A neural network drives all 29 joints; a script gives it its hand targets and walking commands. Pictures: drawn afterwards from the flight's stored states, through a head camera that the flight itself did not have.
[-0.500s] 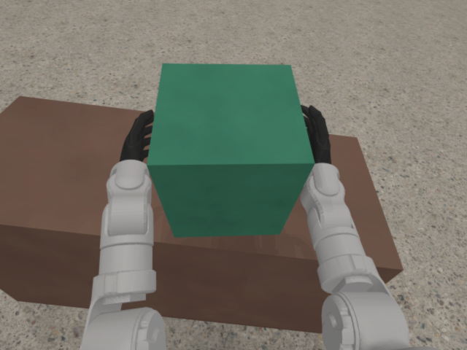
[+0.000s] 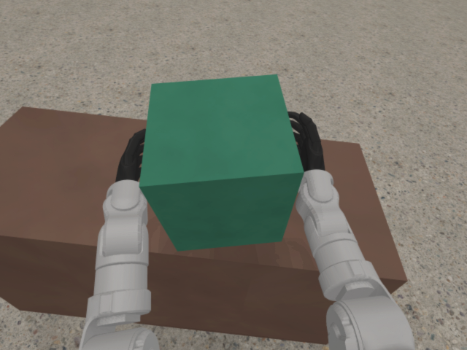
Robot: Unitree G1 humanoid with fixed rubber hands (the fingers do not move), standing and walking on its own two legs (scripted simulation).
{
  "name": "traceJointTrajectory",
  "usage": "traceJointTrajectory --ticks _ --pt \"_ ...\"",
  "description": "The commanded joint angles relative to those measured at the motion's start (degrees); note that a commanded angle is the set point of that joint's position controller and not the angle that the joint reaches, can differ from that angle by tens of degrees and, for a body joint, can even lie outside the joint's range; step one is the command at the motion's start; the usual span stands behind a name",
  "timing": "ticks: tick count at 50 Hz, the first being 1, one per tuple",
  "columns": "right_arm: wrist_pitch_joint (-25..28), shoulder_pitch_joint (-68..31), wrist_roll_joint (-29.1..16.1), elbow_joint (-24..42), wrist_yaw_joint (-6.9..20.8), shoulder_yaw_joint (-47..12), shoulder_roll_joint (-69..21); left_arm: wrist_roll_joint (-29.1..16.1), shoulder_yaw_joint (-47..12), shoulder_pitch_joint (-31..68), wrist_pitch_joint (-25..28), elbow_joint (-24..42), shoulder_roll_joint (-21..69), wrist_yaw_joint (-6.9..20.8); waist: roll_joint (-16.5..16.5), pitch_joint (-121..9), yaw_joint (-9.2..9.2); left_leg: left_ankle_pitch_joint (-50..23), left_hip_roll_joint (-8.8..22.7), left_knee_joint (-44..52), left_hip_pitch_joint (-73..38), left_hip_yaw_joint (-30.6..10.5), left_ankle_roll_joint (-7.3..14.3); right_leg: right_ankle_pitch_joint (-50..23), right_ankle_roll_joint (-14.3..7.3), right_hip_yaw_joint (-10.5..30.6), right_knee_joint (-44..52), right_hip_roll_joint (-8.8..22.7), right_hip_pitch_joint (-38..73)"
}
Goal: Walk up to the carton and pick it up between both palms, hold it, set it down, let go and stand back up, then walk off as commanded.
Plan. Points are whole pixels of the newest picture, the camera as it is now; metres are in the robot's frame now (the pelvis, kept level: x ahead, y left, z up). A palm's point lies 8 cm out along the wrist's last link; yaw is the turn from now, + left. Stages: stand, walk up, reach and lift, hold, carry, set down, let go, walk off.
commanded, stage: set down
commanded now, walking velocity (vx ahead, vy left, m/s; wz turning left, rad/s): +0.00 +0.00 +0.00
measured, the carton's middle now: (222, 170) +0.38 +0.01 +0.10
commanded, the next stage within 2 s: none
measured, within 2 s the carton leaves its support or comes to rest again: neither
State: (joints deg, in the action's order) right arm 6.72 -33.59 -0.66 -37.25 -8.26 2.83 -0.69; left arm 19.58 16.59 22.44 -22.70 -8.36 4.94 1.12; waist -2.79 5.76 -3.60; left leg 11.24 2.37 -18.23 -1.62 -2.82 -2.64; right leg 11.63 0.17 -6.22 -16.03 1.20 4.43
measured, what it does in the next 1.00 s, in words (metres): stands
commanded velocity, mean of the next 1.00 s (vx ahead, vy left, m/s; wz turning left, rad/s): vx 0.00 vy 0.00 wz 0.00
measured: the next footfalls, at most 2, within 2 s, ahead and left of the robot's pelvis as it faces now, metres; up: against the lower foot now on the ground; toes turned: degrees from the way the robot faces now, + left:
none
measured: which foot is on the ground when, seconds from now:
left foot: down 0.00-1.00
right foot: down 0.00-1.00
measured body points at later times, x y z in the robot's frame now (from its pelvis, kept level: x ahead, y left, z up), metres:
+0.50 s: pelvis -0.03 -0.01 +0.00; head -0.01 +0.02 +0.45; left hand +0.37 +0.14 +0.09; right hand +0.40 -0.16 +0.13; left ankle +0.00 +0.15 -0.75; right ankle -0.02 -0.11 -0.75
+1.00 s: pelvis +0.01 +0.00 +0.00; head +0.09 +0.00 +0.44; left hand +0.40 +0.16 +0.03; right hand +0.44 -0.14 +0.07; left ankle +0.00 +0.15 -0.75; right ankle -0.02 -0.11 -0.75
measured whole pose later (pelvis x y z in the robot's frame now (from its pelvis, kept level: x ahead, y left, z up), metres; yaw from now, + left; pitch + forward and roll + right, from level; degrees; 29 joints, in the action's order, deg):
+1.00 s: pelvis +0.01 +0.00 +0.00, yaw -2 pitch +10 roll +0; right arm 18.8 -43.7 10.1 -57.1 -2.5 15.5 0.8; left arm 17.7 22.5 29.6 0.4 -33.1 7.2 -5.9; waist -0.5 -0.9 0.7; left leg 9.6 3.1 -18.2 18.1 -0.3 -2.8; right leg 10.5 -0.1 -4.7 -18.1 1.0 -16.9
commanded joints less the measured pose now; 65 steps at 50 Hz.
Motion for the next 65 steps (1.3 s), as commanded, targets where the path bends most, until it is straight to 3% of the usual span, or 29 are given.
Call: traceJointTrajectory --ticks 1,2,3,5,10,13,15,17,18,19,20,21,23,25,28,31,32,34,36,39,41,45,46,51,53,57,59,61,65 --pt "3.4 -30.3 2.4 5.8 6.7 -12.9 -21.9 -2.6 -24.2 35.6 5.2 4.3 23.7 6.9 4.3 -18.8 0.26 -21.4 -3.6 1.3 -0.6 6.9 -0.8 -23.6 1.9 -2.3 -0.4 -2.7 5.0" --pt "4.4 -32.4 3.2 7.1 7.3 -11.5 -20.9 -3.2 -23.6 34.9 5.5 1.9 24.6 6.6 3.9 -20.7 0.83 -22.0 -3.2 0.5 -2.2 7.2 -0.9 -21.3 1.4 -2.5 -0.3 -3.0 3.2" --pt "4.8 -32.9 5.0 5.2 8.1 -9.1 -20.3 -3.3 -24.4 37.9 6.5 1.7 25.5 5.7 3.0 -21.2 -0.88 -20.9 -2.8 1.2 -2.0 6.8 -0.9 -18.6 0.8 -3.1 0.4 -3.4 1.7" --pt "5.5 -33.1 5.7 1.6 9.7 -7.8 -20.9 -2.6 -22.4 39.8 7.9 -0.6 24.8 4.4 4.6 -22.1 1.81 -20.0 -2.3 1.2 -4.6 7.1 -1.1 -13.2 0.2 -3.3 1.2 -3.4 -3.0" --pt "7.0 -37.2 11.1 -3.0 12.2 -2.4 -21.0 -0.6 -15.9 42.6 10.6 -9.7 26.4 2.7 0.5 -22.0 4.53 -7.7 -1.8 4.7 1.3 7.8 1.1 -5.2 0.4 -3.0 1.5 -3.1 -2.8" --pt "6.5 -37.3 14.7 -11.4 14.5 4.5 -21.0 -0.8 -14.5 51.6 13.0 -12.1 26.4 1.0 3.0 -24.2 3.39 3.5 -1.8 6.7 3.6 8.4 1.4 4.5 0.7 -3.4 1.9 -2.1 -8.6" --pt "8.2 -40.5 15.1 -12.9 15.1 5.2 -23.7 -1.5 -16.1 55.0 15.3 -11.6 27.0 0.0 6.6 -29.7 5.01 0.0 -2.3 5.6 2.2 9.2 1.3 0.8 0.5 -3.5 0.9 -1.7 -8.9" --pt "8.8 -39.5 17.1 -14.8 15.0 5.7 -23.5 -1.8 -16.8 55.5 17.0 -11.6 30.3 -1.5 7.2 -35.4 4.54 -7.2 -1.7 3.1 -1.3 8.4 0.2 -4.2 0.0 -3.2 -0.1 -2.4 -9.3" --pt "8.8 -41.7 16.6 -15.0 15.4 7.0 -23.3 -1.1 -15.0 53.8 17.5 -14.8 28.5 -1.9 5.3 -33.8 5.81 -5.8 -1.6 3.3 -0.5 8.9 0.4 -2.0 -0.4 -2.6 0.5 -2.8 -10.8" --pt "8.6 -41.3 16.9 -16.2 15.8 7.0 -23.4 -1.0 -14.5 55.5 17.8 -14.0 28.8 -2.5 7.5 -36.2 6.63 -6.4 -1.6 3.3 -1.7 8.8 0.4 -2.7 -0.6 -2.4 0.4 -2.3 -10.7" --pt "7.8 -40.2 17.4 -18.1 15.6 8.1 -23.6 -1.2 -14.5 55.2 17.7 -15.4 28.3 -2.6 5.3 -35.0 4.8 -4.3 -1.9 3.6 -0.6 9.1 1.0 -2.2 -0.5 -2.4 1.2 -2.4 -11.0" --pt "7.2 -41.5 16.4 -18.4 15.9 7.8 -23.3 -0.6 -12.8 54.0 17.5 -16.9 27.3 -2.7 5.6 -32.9 8.29 -4.7 -1.8 4.2 1.2 9.8 1.6 -1.4 -0.3 -1.4 1.0 -2.3 -10.0" --pt "6.4 -38.9 17.4 -21.1 15.5 10.5 -22.7 -0.3 -11.3 54.6 16.9 -18.0 26.4 -2.2 3.6 -31.6 5.17 -4.1 -1.9 4.0 2.0 9.9 1.7 -3.1 0.1 -1.2 1.1 -2.4 -8.5" --pt "6.1 -39.0 17.5 -21.5 15.1 9.6 -24.5 0.4 -10.0 53.7 17.6 -17.4 26.7 -2.2 2.6 -32.9 6.95 -7.4 -2.5 3.9 2.0 10.1 1.9 -8.5 0.3 0.0 0.7 -2.1 -4.4" --pt "5.4 -36.1 16.5 -24.5 14.1 8.4 -25.3 -0.2 -10.0 51.3 18.0 -17.2 25.9 -1.4 1.5 -30.8 4.54 -12.0 -2.5 3.0 3.6 9.6 2.1 -19.9 1.5 1.1 -1.3 -1.5 -0.5" --pt "6.3 -36.8 15.3 -20.3 13.0 5.3 -25.0 -0.5 -8.7 46.6 18.5 -20.2 26.4 0.0 -2.3 -30.6 4.6 -16.4 -2.7 2.1 8.0 8.8 2.4 -32.7 2.4 1.6 -3.6 -1.5 6.2" --pt "7.2 -36.7 14.9 -19.2 13.1 2.8 -26.9 -0.5 -10.9 46.7 19.5 -18.1 29.5 -0.3 1.6 -35.2 6.15 -20.6 -2.8 0.8 8.1 8.8 1.2 -37.9 2.6 1.3 -5.7 -1.5 7.6" --pt "9.6 -39.0 14.9 -16.3 12.3 0.9 -28.0 -1.3 -13.4 47.5 21.5 -16.9 29.7 -0.6 1.4 -37.2 5.31 -24.2 -2.7 0.0 8.0 8.7 0.5 -42.4 2.6 1.2 -6.3 -1.5 8.3" --pt "10.0 -36.7 14.3 -17.8 12.2 0.5 -28.1 -2.4 -15.1 48.2 23.3 -15.6 29.0 -1.0 0.7 -36.8 4.33 -25.1 -2.7 -0.1 10.3 8.6 0.5 -45.5 2.6 1.3 -6.6 -1.7 9.1" --pt "12.5 -38.7 13.3 -13.5 11.4 -3.7 -30.8 -0.9 -14.8 43.8 24.9 -17.3 30.5 -1.0 -0.3 -40.4 6.49 -25.8 -3.0 -0.7 15.8 8.4 0.7 -55.9 3.4 2.0 -9.9 -0.7 14.3" --pt "13.2 -37.2 13.5 -11.1 10.9 -5.1 -31.9 -0.5 -15.5 41.6 25.1 -18.8 31.1 -1.2 -0.7 -40.9 6.25 -18.7 -2.8 2.0 26.5 7.2 1.4 -62.9 2.6 4.3 -11.8 1.7 20.9" --pt "14.6 -36.9 13.5 -12.2 11.4 -5.4 -31.4 -1.4 -17.1 43.3 27.7 -19.1 31.1 -2.3 -0.1 -44.5 5.01 -22.5 -2.8 0.5 23.9 7.3 1.0 -59.6 3.2 2.6 -11.4 0.4 14.9" --pt "14.4 -34.5 14.3 -16.8 12.1 -3.5 -29.8 -1.6 -18.4 44.6 28.1 -18.0 32.7 -2.8 3.0 -45.7 4.14 -25.1 -2.1 0.1 18.9 7.6 -0.3 -54.5 2.6 1.9 -10.8 -0.5 9.9" --pt "14.5 -32.7 13.9 -27.0 13.3 3.3 -25.0 -5.2 -24.3 47.4 28.7 -16.2 36.2 -6.0 11.9 -53.1 1.99 -58.9 2.9 -11.9 -19.0 3.7 -4.6 -26.9 -1.7 -2.7 -1.5 -5.9 -29.2" --pt "14.8 -34.3 13.8 -25.4 13.5 2.3 -23.7 -5.6 -23.8 46.8 28.3 -17.9 36.5 -7.4 9.9 -56.8 5.37 -60.9 3.3 -12.8 -16.5 4.6 -5.2 -24.1 -3.7 -1.6 1.6 -6.3 -27.8" --pt "15.5 -37.4 15.3 -23.7 12.7 0.8 -27.5 -3.6 -20.5 45.1 29.0 -24.0 33.1 -5.2 1.3 -49.0 4.51 -33.6 -1.0 -4.3 23.0 8.7 -2.1 -56.3 -1.1 2.6 -7.7 -0.5 6.3" --pt "16.3 -39.7 14.7 -21.6 13.7 0.3 -26.8 -4.6 -20.0 45.4 31.3 -22.4 32.9 -4.5 1.4 -52.3 4.23 -31.5 -1.9 -2.6 19.6 7.6 -0.7 -55.4 1.5 1.2 -9.4 -2.0 5.3" --pt "15.8 -41.7 15.3 -24.2 14.6 1.1 -25.8 -4.2 -17.6 48.7 32.3 -24.5 32.9 -5.0 2.7 -53.7 7.14 -34.8 -0.5 -4.7 11.5 7.3 -1.2 -45.4 0.6 1.2 -6.7 -2.9 -4.3" --pt "13.8 -42.0 17.1 -27.2 15.6 4.6 -25.3 -1.9 -11.5 50.6 32.0 -28.7 29.7 -5.2 -0.3 -49.5 8.86 -26.3 -0.4 -2.6 12.0 8.3 0.1 -33.4 0.3 0.7 -5.2 -3.3 -6.9"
